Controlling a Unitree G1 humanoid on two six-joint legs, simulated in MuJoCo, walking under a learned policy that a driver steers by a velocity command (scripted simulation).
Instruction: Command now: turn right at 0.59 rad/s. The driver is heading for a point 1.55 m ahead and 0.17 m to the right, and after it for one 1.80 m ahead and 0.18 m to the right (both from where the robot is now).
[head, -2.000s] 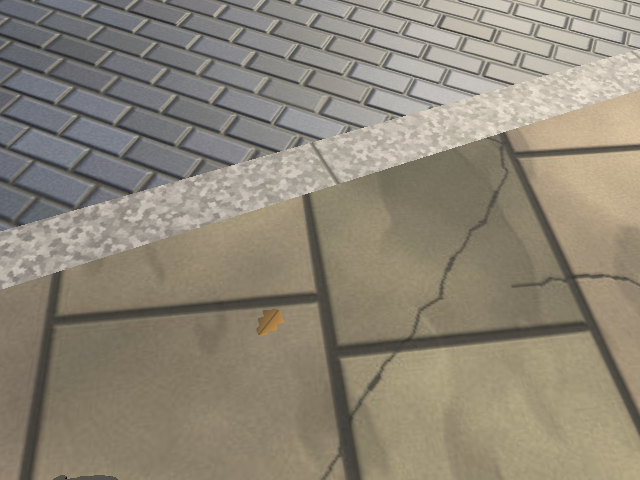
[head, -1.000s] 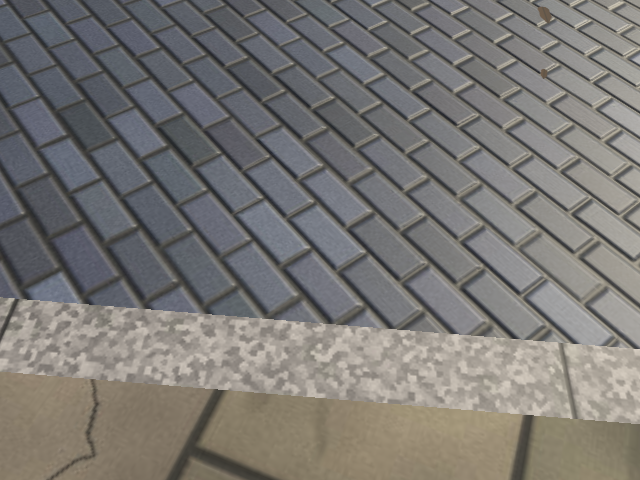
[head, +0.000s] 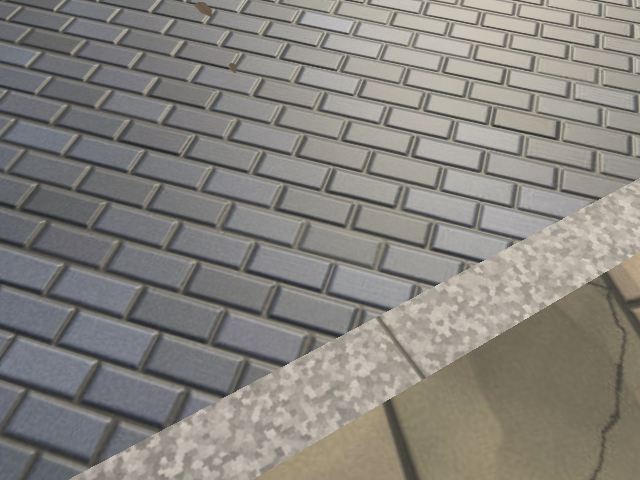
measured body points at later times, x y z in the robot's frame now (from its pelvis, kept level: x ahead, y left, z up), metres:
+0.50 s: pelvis +0.00 -0.02 -0.01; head +0.03 -0.03 +0.44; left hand +0.25 +0.21 -0.09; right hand +0.08 -0.33 -0.10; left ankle +0.05 +0.10 -0.73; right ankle -0.01 -0.13 -0.74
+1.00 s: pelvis -0.01 -0.03 -0.01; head +0.00 -0.04 +0.44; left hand +0.21 +0.16 -0.11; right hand +0.01 -0.31 -0.12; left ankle +0.05 +0.10 -0.74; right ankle -0.08 -0.14 -0.74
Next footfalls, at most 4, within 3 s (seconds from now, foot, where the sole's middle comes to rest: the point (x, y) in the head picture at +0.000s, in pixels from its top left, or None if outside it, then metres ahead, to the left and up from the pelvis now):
0.08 right None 0.03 -0.13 -0.78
0.54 left None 0.09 0.08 -0.78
0.84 right None -0.04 -0.15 -0.78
1.72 right None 0.38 -0.28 -0.78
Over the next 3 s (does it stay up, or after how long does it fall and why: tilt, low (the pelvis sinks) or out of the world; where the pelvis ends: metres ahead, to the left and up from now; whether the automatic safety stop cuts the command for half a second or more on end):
stays up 0.90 -0.35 0.00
